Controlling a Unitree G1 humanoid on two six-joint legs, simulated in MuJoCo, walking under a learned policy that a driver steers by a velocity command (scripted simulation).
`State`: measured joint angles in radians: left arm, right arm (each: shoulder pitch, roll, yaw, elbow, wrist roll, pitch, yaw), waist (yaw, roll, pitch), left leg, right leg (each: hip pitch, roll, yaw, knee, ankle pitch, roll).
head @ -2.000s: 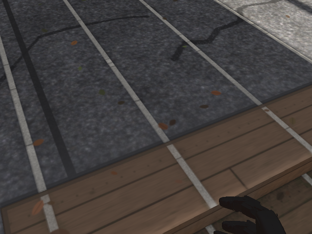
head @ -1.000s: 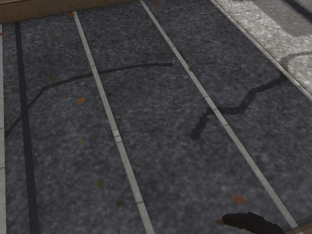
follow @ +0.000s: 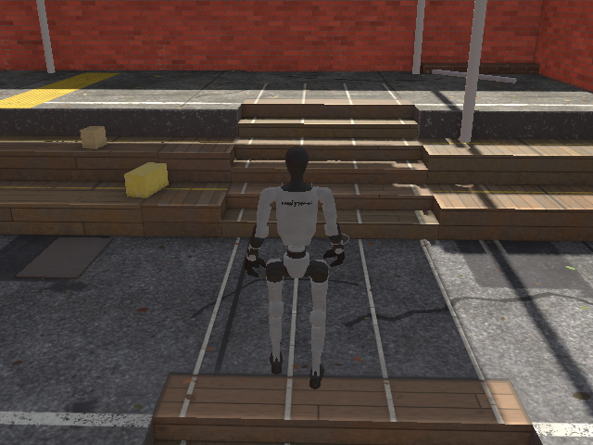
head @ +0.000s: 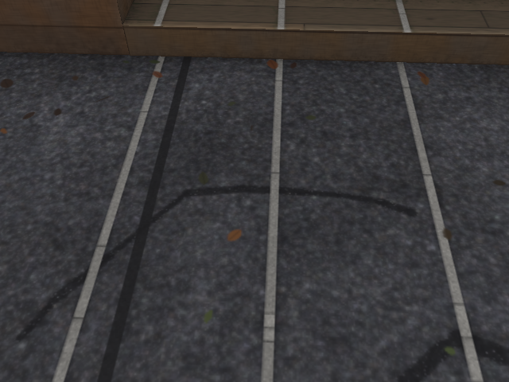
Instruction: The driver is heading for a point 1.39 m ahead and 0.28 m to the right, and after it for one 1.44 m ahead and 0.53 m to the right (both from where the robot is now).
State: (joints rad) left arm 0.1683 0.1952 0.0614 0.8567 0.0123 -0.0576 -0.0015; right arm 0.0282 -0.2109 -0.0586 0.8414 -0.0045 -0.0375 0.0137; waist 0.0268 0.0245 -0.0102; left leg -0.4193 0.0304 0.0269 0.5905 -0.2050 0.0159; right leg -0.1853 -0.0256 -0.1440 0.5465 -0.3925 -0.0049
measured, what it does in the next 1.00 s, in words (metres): stands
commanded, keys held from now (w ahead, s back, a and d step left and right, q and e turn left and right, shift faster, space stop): no key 0.82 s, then w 0.06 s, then no key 0.12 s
